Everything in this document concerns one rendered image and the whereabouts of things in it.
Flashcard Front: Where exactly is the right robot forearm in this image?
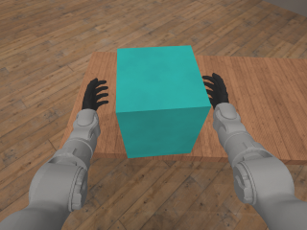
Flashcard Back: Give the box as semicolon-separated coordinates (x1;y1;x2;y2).
212;103;295;193

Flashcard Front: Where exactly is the robot right hand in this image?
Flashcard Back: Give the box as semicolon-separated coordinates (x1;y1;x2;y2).
202;73;229;110

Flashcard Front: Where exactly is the carton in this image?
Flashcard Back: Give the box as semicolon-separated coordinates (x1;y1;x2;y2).
115;45;212;158

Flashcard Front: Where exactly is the right robot upper arm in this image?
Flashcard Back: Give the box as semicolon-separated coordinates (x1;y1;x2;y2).
233;157;307;230

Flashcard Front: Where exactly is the left robot forearm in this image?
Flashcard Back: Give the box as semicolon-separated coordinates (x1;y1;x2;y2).
28;108;101;203

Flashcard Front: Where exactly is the robot left hand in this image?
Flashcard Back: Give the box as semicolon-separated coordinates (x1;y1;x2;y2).
82;78;109;111

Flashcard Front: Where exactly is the table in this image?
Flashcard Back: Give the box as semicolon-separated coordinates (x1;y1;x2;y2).
59;52;307;166

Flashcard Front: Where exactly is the left robot upper arm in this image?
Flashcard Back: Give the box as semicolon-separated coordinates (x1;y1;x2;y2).
0;163;88;230

